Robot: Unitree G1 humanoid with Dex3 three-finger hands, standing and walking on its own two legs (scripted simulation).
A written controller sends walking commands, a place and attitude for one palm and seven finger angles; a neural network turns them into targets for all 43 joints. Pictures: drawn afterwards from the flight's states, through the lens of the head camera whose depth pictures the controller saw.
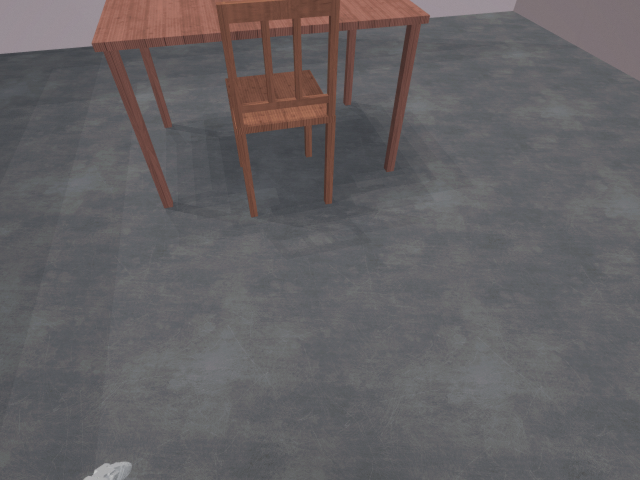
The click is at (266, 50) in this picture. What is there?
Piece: chair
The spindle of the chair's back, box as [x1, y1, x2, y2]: [260, 21, 274, 102]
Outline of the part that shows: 260,21 268,101 273,102 274,93 268,21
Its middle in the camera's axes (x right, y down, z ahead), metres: -0.18 -0.59 +1.31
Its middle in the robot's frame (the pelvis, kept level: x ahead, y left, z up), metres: +1.36 +0.25 -0.08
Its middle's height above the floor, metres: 0.68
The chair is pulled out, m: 0.00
